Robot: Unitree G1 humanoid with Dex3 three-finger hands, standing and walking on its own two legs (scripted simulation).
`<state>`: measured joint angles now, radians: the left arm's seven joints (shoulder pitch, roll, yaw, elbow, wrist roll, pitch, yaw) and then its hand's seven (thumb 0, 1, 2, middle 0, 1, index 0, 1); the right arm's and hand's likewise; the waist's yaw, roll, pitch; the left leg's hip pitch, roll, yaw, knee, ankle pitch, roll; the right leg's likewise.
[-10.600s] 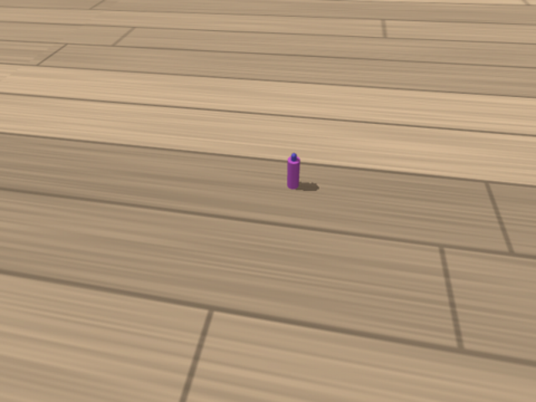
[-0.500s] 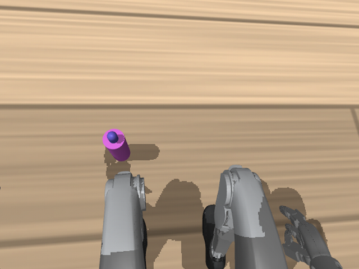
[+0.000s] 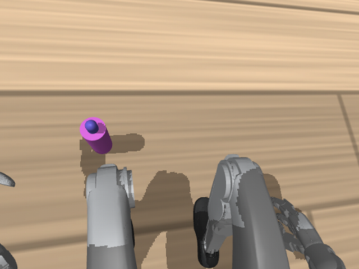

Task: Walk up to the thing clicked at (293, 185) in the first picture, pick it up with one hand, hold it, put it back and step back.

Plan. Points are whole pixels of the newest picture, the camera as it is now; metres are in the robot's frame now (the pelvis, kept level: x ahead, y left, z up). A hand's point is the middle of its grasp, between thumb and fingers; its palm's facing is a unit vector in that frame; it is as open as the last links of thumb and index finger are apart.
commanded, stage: approach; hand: left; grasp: from the side
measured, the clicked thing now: (97, 136) +0.43 +0.21 -0.24
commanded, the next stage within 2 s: close in in 0.18 s
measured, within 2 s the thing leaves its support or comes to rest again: neither
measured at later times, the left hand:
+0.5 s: hand (77, 148) +0.39 +0.25 -0.21, palm faces +0.00 -1.00 +0.08, open 17.6 cm
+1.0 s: hand (97, 147) +0.40 +0.20 -0.24, palm faces +0.02 -1.00 +0.03, open 17.4 cm
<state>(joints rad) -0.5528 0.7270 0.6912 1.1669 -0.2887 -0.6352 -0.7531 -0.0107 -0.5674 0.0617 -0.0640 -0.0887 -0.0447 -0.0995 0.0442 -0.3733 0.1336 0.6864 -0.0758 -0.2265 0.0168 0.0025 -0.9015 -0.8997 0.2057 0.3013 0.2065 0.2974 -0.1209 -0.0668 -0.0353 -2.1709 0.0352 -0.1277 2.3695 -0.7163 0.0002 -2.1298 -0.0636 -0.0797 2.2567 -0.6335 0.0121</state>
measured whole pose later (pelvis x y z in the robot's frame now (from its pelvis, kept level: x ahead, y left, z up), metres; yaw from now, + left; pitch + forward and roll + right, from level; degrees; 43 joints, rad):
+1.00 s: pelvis -0.02 +0.02 -0.07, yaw -8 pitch +11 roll -17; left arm -0.57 0.71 0.41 1.44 -0.11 -1.15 -0.15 -0.01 -0.56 0.05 -0.07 -0.08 -0.07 -0.07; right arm -0.15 -0.38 0.47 0.59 -0.35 -0.06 0.16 0.00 -0.92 -0.90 0.21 0.30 0.21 0.30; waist -0.25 -0.25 0.28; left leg -2.20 0.01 -0.35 2.67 -0.70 0.01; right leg -2.05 -0.01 -0.23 2.38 -0.55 0.06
